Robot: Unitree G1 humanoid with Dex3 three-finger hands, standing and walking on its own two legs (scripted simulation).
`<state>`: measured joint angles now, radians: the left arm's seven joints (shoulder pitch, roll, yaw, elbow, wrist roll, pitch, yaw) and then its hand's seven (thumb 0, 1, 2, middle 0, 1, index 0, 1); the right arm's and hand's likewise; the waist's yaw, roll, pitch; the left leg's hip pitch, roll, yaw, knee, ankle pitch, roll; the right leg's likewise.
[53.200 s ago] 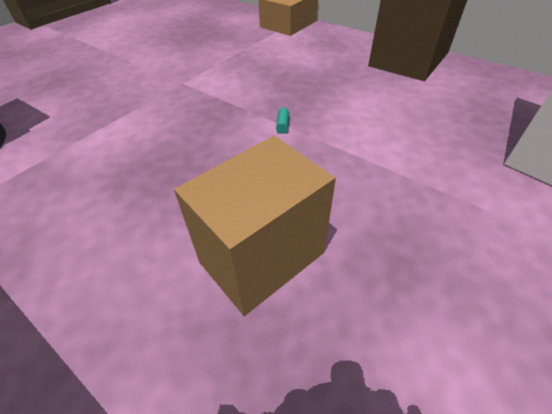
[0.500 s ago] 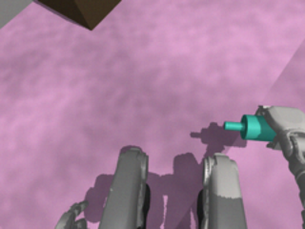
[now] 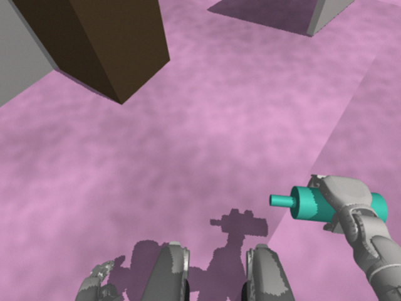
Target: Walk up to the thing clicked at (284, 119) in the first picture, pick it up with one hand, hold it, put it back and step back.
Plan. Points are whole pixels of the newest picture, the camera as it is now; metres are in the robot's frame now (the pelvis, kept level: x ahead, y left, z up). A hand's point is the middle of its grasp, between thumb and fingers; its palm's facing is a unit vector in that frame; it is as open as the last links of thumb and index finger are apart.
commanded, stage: lift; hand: right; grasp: from above
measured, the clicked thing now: (322, 204) +0.34 -0.23 -0.09
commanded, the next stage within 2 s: hold in 0.66 s
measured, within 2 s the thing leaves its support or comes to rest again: neither
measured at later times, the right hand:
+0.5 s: hand (345, 180) +0.35 -0.22 +0.03, palm faces -0.45 +0.09 -0.89, open 9.9 cm
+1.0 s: hand (351, 157) +0.37 -0.22 +0.08, palm faces -0.44 +0.08 -0.89, open 9.9 cm
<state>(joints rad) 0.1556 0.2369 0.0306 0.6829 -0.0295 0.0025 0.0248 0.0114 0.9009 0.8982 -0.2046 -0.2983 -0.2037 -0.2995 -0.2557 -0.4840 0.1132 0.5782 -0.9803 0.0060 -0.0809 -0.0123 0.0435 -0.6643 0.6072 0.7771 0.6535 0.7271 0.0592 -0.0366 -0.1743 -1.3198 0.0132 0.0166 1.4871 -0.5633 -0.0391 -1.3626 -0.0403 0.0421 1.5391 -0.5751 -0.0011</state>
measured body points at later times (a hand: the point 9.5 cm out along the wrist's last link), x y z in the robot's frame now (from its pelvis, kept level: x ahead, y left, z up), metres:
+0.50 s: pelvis +0.04 +0.00 +0.12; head +0.10 +0.00 +0.56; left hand +0.13 +0.27 +0.00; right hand +0.37 -0.23 +0.08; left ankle +0.07 +0.14 -0.56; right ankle +0.07 -0.12 -0.56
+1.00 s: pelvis +0.07 +0.00 +0.16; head +0.10 +0.01 +0.60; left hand +0.18 +0.27 +0.04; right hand +0.39 -0.22 +0.13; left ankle +0.07 +0.14 -0.56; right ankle +0.07 -0.12 -0.56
